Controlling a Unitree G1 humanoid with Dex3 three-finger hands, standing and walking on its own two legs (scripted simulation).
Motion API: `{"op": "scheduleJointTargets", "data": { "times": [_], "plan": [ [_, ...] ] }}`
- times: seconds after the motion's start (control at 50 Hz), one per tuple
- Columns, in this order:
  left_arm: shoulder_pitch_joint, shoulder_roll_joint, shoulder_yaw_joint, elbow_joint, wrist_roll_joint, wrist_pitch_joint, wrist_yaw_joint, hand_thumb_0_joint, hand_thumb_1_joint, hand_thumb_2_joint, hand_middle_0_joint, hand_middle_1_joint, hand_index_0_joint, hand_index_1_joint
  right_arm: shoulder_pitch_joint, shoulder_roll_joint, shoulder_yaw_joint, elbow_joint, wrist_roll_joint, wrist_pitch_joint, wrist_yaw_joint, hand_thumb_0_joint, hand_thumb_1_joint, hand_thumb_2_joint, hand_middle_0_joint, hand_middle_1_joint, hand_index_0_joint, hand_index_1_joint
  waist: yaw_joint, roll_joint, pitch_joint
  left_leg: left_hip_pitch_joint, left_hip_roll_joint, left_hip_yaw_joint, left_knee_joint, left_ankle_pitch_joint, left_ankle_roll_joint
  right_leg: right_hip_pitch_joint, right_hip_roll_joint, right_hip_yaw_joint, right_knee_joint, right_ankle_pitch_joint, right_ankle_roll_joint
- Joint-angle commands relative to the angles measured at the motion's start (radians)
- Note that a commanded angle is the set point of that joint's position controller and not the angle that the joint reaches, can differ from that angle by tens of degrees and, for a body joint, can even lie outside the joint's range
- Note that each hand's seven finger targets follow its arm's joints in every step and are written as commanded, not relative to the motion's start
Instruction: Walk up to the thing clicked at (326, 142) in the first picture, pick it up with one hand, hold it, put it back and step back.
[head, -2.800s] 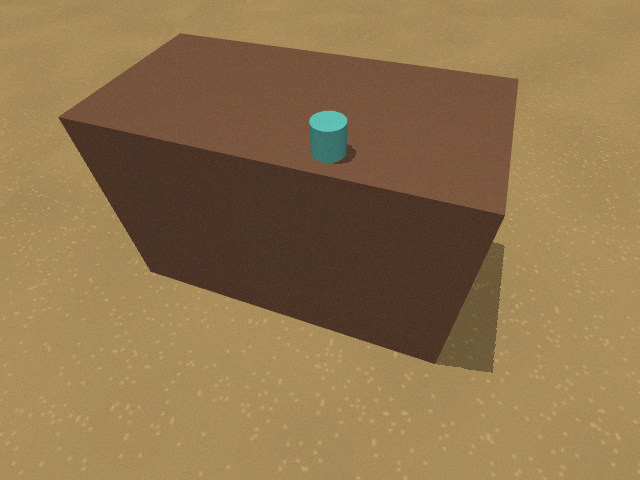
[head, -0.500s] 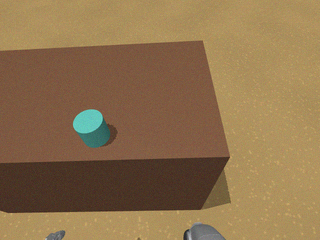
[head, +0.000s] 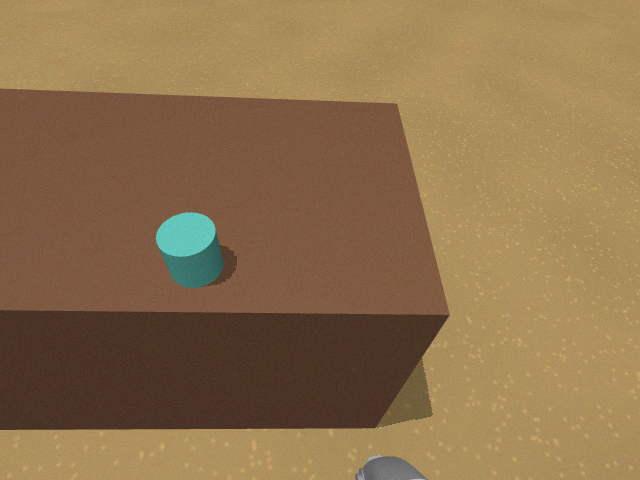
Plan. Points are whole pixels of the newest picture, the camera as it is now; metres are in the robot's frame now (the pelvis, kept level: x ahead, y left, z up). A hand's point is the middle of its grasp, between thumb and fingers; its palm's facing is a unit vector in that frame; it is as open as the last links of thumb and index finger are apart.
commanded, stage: walk up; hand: left
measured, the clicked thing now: (191, 250) +0.45 +0.22 -0.02
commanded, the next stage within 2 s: stand in 1.38 s
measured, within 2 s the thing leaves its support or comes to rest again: neither
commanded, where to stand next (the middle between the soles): +0.06 -0.03 m, yaw +1 degrees
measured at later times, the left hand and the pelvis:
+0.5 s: hand out of the picture +0.08 +0.25 -0.14, palm faces +0.01 -0.94 -0.35, open 7.4 cm; pelvis -0.01 -0.01 +0.00, yaw -1 degrees
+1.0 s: hand out of the picture +0.10 +0.24 -0.14, palm faces +0.00 -0.94 -0.34, open 7.4 cm; pelvis +0.01 -0.01 +0.02, yaw +0 degrees
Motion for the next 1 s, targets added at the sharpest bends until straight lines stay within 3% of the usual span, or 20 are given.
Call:
{"op": "scheduleJointTargets", "data": {
  "times": [0.0, 0.04, 0.08, 0.1, 0.12, 0.14, 0.16, 0.22, 0.28, 0.3, 0.32, 0.34, 0.36, 0.38, 0.42, 0.46, 0.52, 0.58, 0.68, 0.98],
  "plan": [
    [-0.049, 0.124, 0.027, -0.063, 0.000, -0.057, 0.001, 0.000, 0.900, 0.900, -0.200, -0.300, -0.200, -0.300, -0.043, -0.276, -0.075, -0.088, -0.012, -0.033, -0.002, 0.000, -0.900, -0.900, 0.200, 0.300, 0.200, 0.300, -0.032, 0.276, -0.112, 0.130, 0.178, -0.149, -0.183, 0.249, 0.175, 0.044, -0.056, -0.085, -0.261, -0.052, 0.023],
    [-0.026, 0.121, 0.023, -0.032, 0.005, -0.071, 0.003, 0.000, 0.900, 0.900, -0.200, -0.300, -0.200, -0.300, -0.038, -0.285, -0.071, -0.087, -0.015, -0.019, 0.008, 0.000, -0.900, -0.900, 0.200, 0.300, 0.200, 0.300, -0.032, 0.302, -0.128, 0.100, 0.149, -0.113, -0.143, 0.205, 0.169, 0.140, -0.030, -0.146, -0.397, -0.048, 0.016],
    [0.056, 0.113, 0.023, 0.024, 0.014, -0.088, 0.018, 0.000, 0.900, 0.900, -0.200, -0.300, -0.200, -0.300, -0.050, -0.274, -0.062, -0.088, -0.001, 0.000, 0.016, 0.000, -0.900, -0.900, 0.200, 0.300, 0.200, 0.300, 0.011, 0.269, -0.144, 0.055, 0.125, -0.071, -0.023, 0.322, 0.141, 0.300, -0.020, -0.181, -0.645, 0.147, -0.003],
    [0.089, 0.158, 0.034, 0.044, 0.022, -0.101, 0.028, 0.000, 0.900, 0.900, -0.200, -0.300, -0.200, -0.300, -0.045, -0.226, -0.048, -0.092, 0.013, 0.005, 0.017, 0.000, -0.900, -0.900, 0.200, 0.300, 0.200, 0.300, 0.024, 0.179, -0.178, -0.021, 0.104, -0.060, 0.077, 0.310, 0.103, 0.409, -0.071, -0.084, -0.655, 0.229, -0.022],
    [0.093, 0.224, 0.046, 0.039, 0.034, -0.114, 0.035, 0.000, 0.900, 0.900, -0.200, -0.300, -0.200, -0.300, -0.045, -0.173, -0.027, -0.113, 0.027, 0.005, 0.019, 0.000, -0.900, -0.900, 0.200, 0.300, 0.200, 0.300, 0.018, -0.009, -0.175, -0.181, 0.038, -0.043, 0.185, 0.135, 0.049, 0.480, -0.216, 0.183, -0.659, 0.329, -0.070],
    [0.059, 0.282, 0.049, 0.028, 0.025, -0.111, 0.034, 0.000, 0.900, 0.900, -0.200, -0.300, -0.200, -0.300, -0.091, -0.182, -0.028, -0.121, 0.029, 0.008, 0.011, 0.000, -0.900, -0.900, 0.200, 0.300, 0.200, 0.300, 0.031, -0.082, -0.142, -0.246, -0.023, -0.014, 0.200, -0.218, 0.036, 0.395, -0.367, 0.361, -0.676, 0.237, -0.199],
    [0.018, 0.306, 0.051, 0.012, 0.029, -0.109, 0.028, 0.000, 0.900, 0.900, -0.200, -0.300, -0.200, -0.300, -0.081, -0.218, -0.045, -0.094, 0.025, 0.007, 0.006, 0.000, -0.900, -0.900, 0.200, 0.300, 0.200, 0.300, 0.026, -0.115, -0.093, -0.166, 0.001, -0.067, 0.259, -0.290, 0.026, 0.250, -0.429, 0.417, -0.671, 0.240, -0.270],
    [-0.046, 0.210, 0.026, 0.001, 0.019, -0.107, 0.025, 0.000, 0.900, 0.900, -0.200, -0.300, -0.200, -0.300, -0.054, -0.223, -0.050, -0.050, 0.031, -0.011, 0.019, 0.000, -0.900, -0.900, 0.200, 0.300, 0.200, 0.300, -0.019, -0.084, -0.048, -0.114, 0.007, -0.042, 0.102, -0.143, 0.033, 0.235, -0.288, 0.149, -0.634, 0.274, -0.164],
    [-0.066, 0.190, 0.010, 0.000, 0.009, -0.106, 0.023, 0.000, 0.900, 0.900, -0.200, -0.300, -0.200, -0.300, 0.000, -0.191, -0.044, -0.007, 0.022, -0.019, 0.021, 0.000, -0.900, -0.900, 0.200, 0.300, 0.200, 0.300, -0.042, -0.092, -0.098, 0.076, -0.026, 0.007, -0.145, 0.120, 0.029, 0.171, -0.218, 0.040, -0.547, 0.383, -0.100],
    [-0.067, 0.171, 0.005, -0.002, 0.004, -0.102, 0.020, 0.000, 0.900, 0.900, -0.200, -0.300, -0.200, -0.300, 0.011, -0.205, -0.050, 0.004, 0.017, -0.023, 0.018, 0.000, -0.900, -0.900, 0.200, 0.300, 0.200, 0.300, -0.047, -0.073, -0.120, 0.150, -0.005, -0.027, -0.177, 0.186, 0.044, 0.133, -0.203, 0.016, -0.505, 0.399, -0.073],
    [-0.074, 0.145, -0.002, -0.007, -0.001, -0.098, 0.019, 0.000, 0.900, 0.900, -0.200, -0.300, -0.200, -0.300, 0.012, -0.233, -0.058, 0.007, 0.008, -0.027, 0.015, 0.000, -0.900, -0.900, 0.200, 0.300, 0.200, 0.300, -0.049, -0.010, -0.132, 0.199, 0.068, -0.145, -0.214, 0.225, 0.072, 0.063, -0.168, -0.013, -0.452, 0.311, -0.041],
    [-0.069, 0.107, -0.011, -0.003, -0.010, -0.092, 0.018, 0.000, 0.900, 0.900, -0.200, -0.300, -0.200, -0.300, -0.012, -0.264, -0.061, 0.002, 0.007, -0.033, 0.014, 0.000, -0.900, -0.900, 0.200, 0.300, 0.200, 0.300, -0.031, 0.075, -0.134, 0.163, 0.183, -0.316, -0.293, 0.131, 0.123, 0.053, -0.097, -0.062, -0.403, 0.126, -0.006],
    [-0.032, 0.132, -0.002, 0.033, -0.011, -0.086, 0.023, 0.000, 0.900, 0.900, -0.200, -0.300, -0.200, -0.300, -0.062, -0.304, -0.064, 0.004, 0.016, -0.030, 0.022, 0.000, -0.900, -0.900, 0.200, 0.300, 0.200, 0.300, 0.005, 0.131, -0.101, 0.009, 0.252, -0.365, -0.332, -0.071, 0.188, 0.162, -0.078, -0.118, -0.372, -0.051, -0.012],
    [0.003, 0.137, -0.001, 0.057, 0.000, -0.089, 0.024, 0.000, 0.900, 0.900, -0.200, -0.300, -0.200, -0.300, -0.130, -0.298, -0.063, -0.002, 0.014, -0.023, 0.028, 0.000, -0.900, -0.900, 0.200, 0.300, 0.200, 0.300, 0.027, 0.140, -0.072, -0.065, 0.245, -0.345, -0.329, -0.136, 0.184, 0.235, -0.096, -0.111, -0.398, -0.054, -0.020],
    [0.006, 0.140, -0.002, 0.077, 0.006, -0.103, 0.021, 0.000, 0.900, 0.900, -0.200, -0.300, -0.200, -0.300, -0.171, -0.232, -0.038, -0.004, 0.016, -0.013, 0.030, 0.000, -0.900, -0.900, 0.200, 0.300, 0.200, 0.300, 0.035, 0.111, -0.042, -0.104, 0.115, -0.177, -0.261, -0.071, 0.088, 0.282, -0.125, -0.031, -0.584, 0.076, -0.036],
    [-0.044, 0.180, 0.006, 0.071, 0.007, -0.113, 0.022, 0.000, 0.900, 0.900, -0.200, -0.300, -0.200, -0.300, -0.141, -0.205, -0.031, 0.015, 0.017, -0.014, 0.032, 0.000, -0.900, -0.900, 0.200, 0.300, 0.200, 0.300, -0.001, 0.089, -0.016, -0.074, 0.019, -0.085, -0.175, 0.001, 0.035, 0.221, -0.195, 0.074, -0.661, 0.112, -0.065],
    [-0.102, 0.162, -0.005, 0.076, 0.003, -0.109, 0.021, 0.000, 0.900, 0.900, -0.200, -0.300, -0.200, -0.300, -0.109, -0.209, -0.031, 0.056, 0.017, -0.019, 0.036, 0.000, -0.900, -0.900, 0.200, 0.300, 0.200, 0.300, -0.021, 0.112, -0.048, 0.024, 0.058, -0.134, -0.258, -0.005, 0.046, 0.182, -0.161, 0.002, -0.632, 0.086, -0.047],
    [-0.088, 0.143, -0.012, 0.107, 0.002, -0.112, 0.022, 0.000, 0.900, 0.900, -0.200, -0.300, -0.200, -0.300, -0.142, -0.204, -0.023, 0.066, 0.023, -0.025, 0.034, 0.000, -0.900, -0.900, 0.200, 0.300, 0.200, 0.300, 0.002, 0.094, -0.096, 0.033, 0.082, -0.140, -0.245, 0.163, 0.054, 0.277, -0.144, -0.038, -0.634, 0.242, -0.029],
    [-0.115, 0.151, -0.014, 0.131, -0.002, -0.109, 0.026, 0.000, 0.900, 0.900, -0.200, -0.300, -0.200, -0.300, -0.144, -0.199, -0.025, 0.092, 0.026, -0.023, 0.027, 0.000, -0.900, -0.900, 0.200, 0.300, 0.200, 0.300, -0.012, 0.058, -0.150, 0.101, 0.069, -0.091, -0.221, 0.323, 0.045, 0.318, -0.165, -0.044, -0.633, 0.387, -0.024],
    [-0.162, 0.133, -0.024, 0.179, 0.002, -0.096, 0.026, 0.000, 0.900, 0.900, -0.200, -0.300, -0.200, -0.300, -0.196, -0.199, -0.022, 0.137, 0.022, -0.009, 0.025, 0.000, -0.900, -0.900, 0.200, 0.300, 0.200, 0.300, -0.015, 0.086, -0.129, 0.121, 0.076, -0.090, -0.295, 0.296, 0.039, 0.346, -0.168, -0.065, -0.690, 0.365, -0.009]
  ]
}}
